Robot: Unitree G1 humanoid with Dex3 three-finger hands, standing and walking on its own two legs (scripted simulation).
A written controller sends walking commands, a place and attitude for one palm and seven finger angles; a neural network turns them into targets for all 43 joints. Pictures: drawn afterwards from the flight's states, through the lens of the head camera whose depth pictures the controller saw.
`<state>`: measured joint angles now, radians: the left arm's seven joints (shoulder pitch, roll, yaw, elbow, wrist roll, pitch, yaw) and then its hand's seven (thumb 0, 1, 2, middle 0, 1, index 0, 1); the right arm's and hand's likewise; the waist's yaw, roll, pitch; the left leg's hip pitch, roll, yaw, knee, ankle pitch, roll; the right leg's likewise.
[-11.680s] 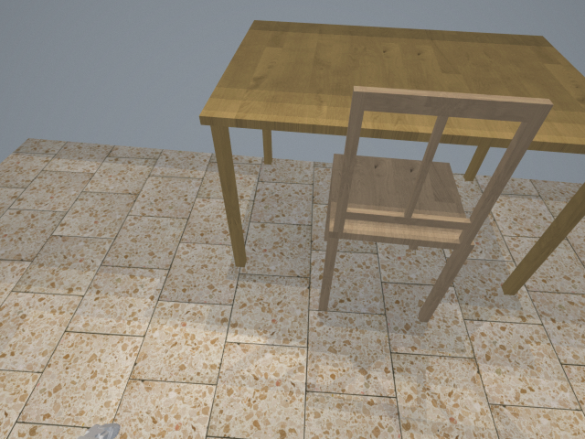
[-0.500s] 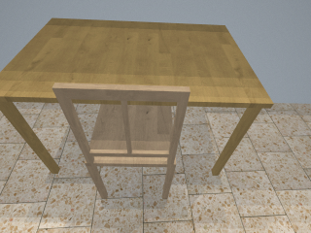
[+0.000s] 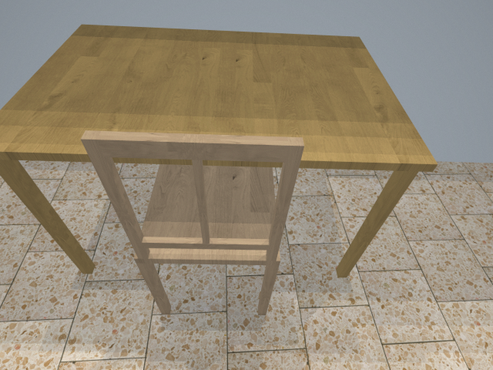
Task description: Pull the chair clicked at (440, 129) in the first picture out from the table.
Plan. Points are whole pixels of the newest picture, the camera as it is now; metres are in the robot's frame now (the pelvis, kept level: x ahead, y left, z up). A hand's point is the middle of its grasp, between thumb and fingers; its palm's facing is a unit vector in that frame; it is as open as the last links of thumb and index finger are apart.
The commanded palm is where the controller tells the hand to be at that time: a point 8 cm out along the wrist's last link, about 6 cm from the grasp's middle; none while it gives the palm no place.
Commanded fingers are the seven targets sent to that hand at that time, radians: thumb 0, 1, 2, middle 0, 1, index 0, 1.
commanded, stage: raise the hand toward the chair's back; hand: left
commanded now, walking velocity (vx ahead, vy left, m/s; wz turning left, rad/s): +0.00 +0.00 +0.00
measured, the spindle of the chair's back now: (202, 205) +0.47 +0.13 -0.07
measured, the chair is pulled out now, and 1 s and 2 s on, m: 0.00 0.00 0.00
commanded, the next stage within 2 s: none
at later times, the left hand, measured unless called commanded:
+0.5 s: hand out of the picture +0.13 +0.16 -0.08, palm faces +0.22 -0.97 -0.09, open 10.2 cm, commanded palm +0.13 +0.21 -0.06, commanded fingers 0.00 0.25 0.62 -0.13 -0.20 -0.13 -0.20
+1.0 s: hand (149, 341) +0.18 +0.17 -0.06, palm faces +0.07 -0.99 -0.09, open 14.6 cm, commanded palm +0.15 +0.22 -0.05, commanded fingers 0.00 -0.34 0.37 -0.08 -0.11 -0.08 -0.11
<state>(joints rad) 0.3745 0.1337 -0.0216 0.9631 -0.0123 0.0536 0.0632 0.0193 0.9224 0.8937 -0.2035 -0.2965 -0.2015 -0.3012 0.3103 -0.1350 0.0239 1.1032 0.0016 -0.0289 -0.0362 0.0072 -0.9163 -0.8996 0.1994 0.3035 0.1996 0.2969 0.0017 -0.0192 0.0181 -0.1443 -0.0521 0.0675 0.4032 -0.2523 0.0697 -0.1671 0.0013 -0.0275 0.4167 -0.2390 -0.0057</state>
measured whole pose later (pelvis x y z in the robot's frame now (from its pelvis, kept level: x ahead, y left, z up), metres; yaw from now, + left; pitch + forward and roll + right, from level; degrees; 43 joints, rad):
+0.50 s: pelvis -0.03 -0.05 -0.10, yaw +3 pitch +15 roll +0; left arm 0.55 0.20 0.15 0.04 -0.21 -0.52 -0.15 0.02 0.47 0.71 -0.17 -0.23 -0.16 -0.23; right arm 0.10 -0.25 -0.06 0.48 0.00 -0.19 0.00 0.01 -0.90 -0.90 0.20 0.30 0.20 0.30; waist 0.05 -0.04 -0.15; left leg -0.90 0.00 -0.01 1.20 -0.56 0.00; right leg -0.89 0.02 -0.13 1.17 -0.56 -0.09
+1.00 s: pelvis -0.03 -0.04 -0.09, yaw +3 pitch +17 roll -1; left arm 0.38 0.23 0.20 0.08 -0.28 -0.50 -0.26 0.00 -0.11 0.46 -0.10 -0.14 -0.10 -0.14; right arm 0.25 -0.28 -0.04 0.60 0.03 -0.21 -0.05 0.01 -0.90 -0.90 0.20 0.30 0.20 0.30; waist -0.02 0.03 -0.14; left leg -0.94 0.00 0.00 1.16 -0.53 0.02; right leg -0.92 0.02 -0.12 1.12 -0.51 -0.07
